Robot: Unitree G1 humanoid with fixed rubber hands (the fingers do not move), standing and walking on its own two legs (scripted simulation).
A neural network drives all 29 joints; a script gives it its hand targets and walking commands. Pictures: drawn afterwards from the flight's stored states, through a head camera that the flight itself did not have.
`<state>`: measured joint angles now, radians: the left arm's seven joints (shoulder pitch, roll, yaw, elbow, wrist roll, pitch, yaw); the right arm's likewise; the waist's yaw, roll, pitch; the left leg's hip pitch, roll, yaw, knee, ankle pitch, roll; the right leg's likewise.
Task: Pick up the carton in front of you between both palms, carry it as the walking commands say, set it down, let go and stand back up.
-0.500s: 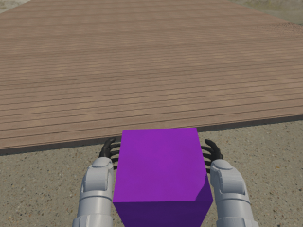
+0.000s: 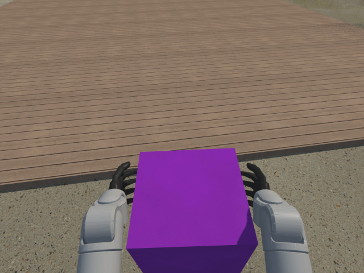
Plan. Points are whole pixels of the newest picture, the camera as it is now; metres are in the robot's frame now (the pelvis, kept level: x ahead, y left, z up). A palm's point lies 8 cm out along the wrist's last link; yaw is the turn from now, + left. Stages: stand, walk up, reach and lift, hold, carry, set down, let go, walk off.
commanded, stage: carry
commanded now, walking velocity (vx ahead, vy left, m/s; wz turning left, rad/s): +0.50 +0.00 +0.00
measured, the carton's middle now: (190, 217) +0.28 +0.01 +0.00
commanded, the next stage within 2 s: none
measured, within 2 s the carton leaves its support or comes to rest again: neither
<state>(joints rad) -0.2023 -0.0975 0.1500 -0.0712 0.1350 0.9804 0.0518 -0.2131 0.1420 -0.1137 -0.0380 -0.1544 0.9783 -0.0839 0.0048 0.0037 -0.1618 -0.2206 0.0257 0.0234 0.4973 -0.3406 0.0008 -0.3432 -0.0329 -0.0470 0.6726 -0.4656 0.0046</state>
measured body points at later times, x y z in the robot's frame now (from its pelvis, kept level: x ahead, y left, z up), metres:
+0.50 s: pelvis +0.26 +0.05 +0.00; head +0.26 +0.06 +0.45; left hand +0.54 +0.21 +0.08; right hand +0.54 -0.10 +0.08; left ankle +0.28 +0.12 -0.74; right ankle +0.13 -0.07 -0.65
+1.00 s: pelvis +0.58 +0.02 +0.00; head +0.62 +0.01 +0.45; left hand +0.89 +0.20 +0.12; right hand +0.93 -0.10 +0.12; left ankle +0.47 +0.13 -0.64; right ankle +0.63 -0.05 -0.74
